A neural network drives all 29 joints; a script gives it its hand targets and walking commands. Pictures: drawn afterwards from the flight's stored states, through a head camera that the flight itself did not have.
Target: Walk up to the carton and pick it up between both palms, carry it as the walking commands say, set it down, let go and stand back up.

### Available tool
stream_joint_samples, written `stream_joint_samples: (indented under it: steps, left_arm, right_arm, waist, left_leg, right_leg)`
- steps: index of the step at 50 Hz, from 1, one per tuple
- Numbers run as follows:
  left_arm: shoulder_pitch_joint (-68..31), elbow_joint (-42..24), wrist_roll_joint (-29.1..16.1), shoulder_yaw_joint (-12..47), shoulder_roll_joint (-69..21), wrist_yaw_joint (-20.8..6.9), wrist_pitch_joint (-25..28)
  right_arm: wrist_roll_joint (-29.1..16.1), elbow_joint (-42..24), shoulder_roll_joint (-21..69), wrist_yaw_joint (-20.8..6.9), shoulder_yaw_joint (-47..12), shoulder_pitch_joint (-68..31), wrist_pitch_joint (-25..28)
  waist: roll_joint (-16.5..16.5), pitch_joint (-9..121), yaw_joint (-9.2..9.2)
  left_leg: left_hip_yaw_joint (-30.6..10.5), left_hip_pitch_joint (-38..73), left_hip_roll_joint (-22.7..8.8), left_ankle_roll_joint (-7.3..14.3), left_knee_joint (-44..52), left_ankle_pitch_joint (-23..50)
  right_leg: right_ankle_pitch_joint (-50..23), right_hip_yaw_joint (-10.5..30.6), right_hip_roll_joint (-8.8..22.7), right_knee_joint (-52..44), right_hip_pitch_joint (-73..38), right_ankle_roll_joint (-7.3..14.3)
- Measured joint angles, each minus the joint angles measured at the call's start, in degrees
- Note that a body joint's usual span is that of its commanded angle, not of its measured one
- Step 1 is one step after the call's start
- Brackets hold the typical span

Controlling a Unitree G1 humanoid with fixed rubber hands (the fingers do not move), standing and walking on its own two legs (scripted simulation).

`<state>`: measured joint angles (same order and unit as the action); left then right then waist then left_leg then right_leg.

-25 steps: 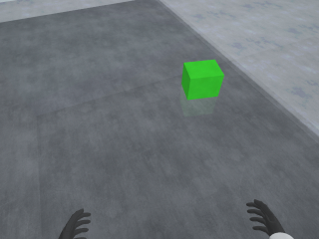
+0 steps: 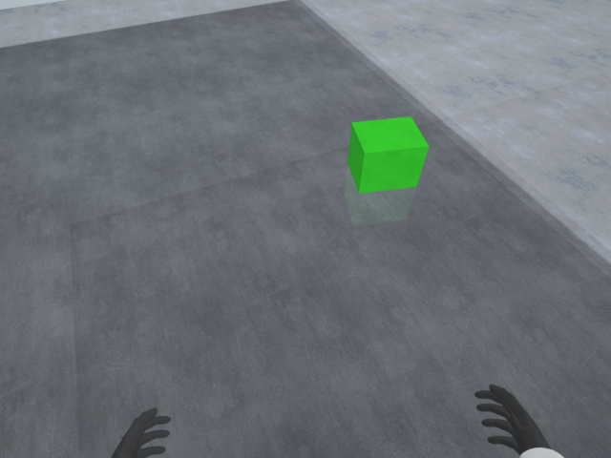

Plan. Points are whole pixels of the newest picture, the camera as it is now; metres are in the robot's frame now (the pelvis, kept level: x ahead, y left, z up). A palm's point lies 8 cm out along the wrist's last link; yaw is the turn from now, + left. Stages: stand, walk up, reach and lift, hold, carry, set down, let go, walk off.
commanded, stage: walk up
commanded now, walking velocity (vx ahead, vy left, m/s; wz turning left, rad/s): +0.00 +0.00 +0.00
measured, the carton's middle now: (384, 155) +1.45 -0.35 -0.63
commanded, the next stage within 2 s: none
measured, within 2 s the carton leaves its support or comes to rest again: neither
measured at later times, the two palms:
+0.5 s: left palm out of the picture +0.11 +0.21 -0.10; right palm (551, 451) +0.15 -0.31 -0.10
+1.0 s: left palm (207, 302) +0.38 +0.20 -0.12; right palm (507, 347) +0.29 -0.30 -0.10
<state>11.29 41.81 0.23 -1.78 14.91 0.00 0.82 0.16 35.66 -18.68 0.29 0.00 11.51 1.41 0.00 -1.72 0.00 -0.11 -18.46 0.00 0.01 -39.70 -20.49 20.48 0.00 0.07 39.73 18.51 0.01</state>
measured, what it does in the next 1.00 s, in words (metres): walks ahead: left foot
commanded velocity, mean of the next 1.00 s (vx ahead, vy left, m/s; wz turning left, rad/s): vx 0.42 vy -0.10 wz -0.16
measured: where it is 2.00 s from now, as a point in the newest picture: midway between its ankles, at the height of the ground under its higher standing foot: (348, 306)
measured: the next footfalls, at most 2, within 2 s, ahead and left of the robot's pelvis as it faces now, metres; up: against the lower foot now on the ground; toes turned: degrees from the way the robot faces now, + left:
left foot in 0.78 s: +0.29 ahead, +0.10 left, +0.00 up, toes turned -1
right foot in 1.14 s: +0.48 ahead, -0.24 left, +0.00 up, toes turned -8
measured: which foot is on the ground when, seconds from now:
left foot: down 0.00-0.40, up 0.42-0.76, down 0.78-1.00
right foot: down 0.00-0.78, up 0.80-1.00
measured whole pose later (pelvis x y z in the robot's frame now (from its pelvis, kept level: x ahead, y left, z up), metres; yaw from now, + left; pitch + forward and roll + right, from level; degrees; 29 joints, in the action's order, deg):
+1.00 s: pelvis +0.28 -0.05 +0.01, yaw -6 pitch +2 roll -1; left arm 11.1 49.6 0.2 -1.1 15.0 -3.8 0.3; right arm 0.2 42.4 -14.0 0.3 0.0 21.3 1.5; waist 0.5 -3.4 -0.5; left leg 3.9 -13.8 -5.0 -1.1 -33.2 -21.0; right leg 17.6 1.3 2.7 61.5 34.0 1.4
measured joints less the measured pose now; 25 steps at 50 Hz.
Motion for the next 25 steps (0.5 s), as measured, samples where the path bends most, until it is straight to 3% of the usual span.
stream_joint_samples:
  steps: [9,14,19,22,25]
  left_arm:
    - [0.00,0.36,0.00,0.00,0.10,0.00,0.03]
    - [0.56,0.39,0.00,0.02,0.09,-2.18,-2.45]
    - [2.59,0.40,0.00,0.03,0.12,-3.15,-2.19]
    - [5.63,1.16,0.00,0.54,0.11,-3.16,-0.90]
    - [10.22,2.40,0.00,1.13,0.11,-2.98,-0.32]
  right_arm:
    - [0.00,0.63,0.00,0.00,0.00,0.00,0.04]
    - [0.00,0.94,1.04,-0.18,-0.01,1.41,-2.03]
    - [0.00,2.79,1.96,-0.68,-0.01,3.40,-2.35]
    - [0.01,3.53,1.84,-0.89,0.00,3.42,-3.18]
    - [0.00,3.44,1.81,-1.45,-0.01,2.69,-2.89]
  waist:
    - [0.00,0.00,0.00]
    - [-0.33,0.51,0.05]
    - [-0.20,0.65,-0.04]
    - [-0.06,0.47,-0.10]
    - [-0.09,0.43,-0.09]
  left_leg:
    - [0.00,0.00,0.00,0.00,0.00,0.21]
    - [0.38,0.22,-0.85,0.00,1.55,-2.05]
    - [1.35,2.07,-2.78,-0.02,4.03,-0.33]
    - [1.63,-0.17,-2.75,-0.02,-5.59,-6.84]
    - [1.58,-5.18,-2.73,-0.02,-16.98,-3.37]
  right_leg:
    - [-0.21,0.00,0.00,0.00,0.00,0.00]
    - [5.16,-0.04,-0.01,3.68,2.48,0.00]
    - [3.34,0.04,0.14,0.72,1.16,0.00]
    - [1.31,0.12,0.02,-1.62,-0.93,0.66]
    - [2.13,0.84,0.05,-3.88,-3.33,1.53]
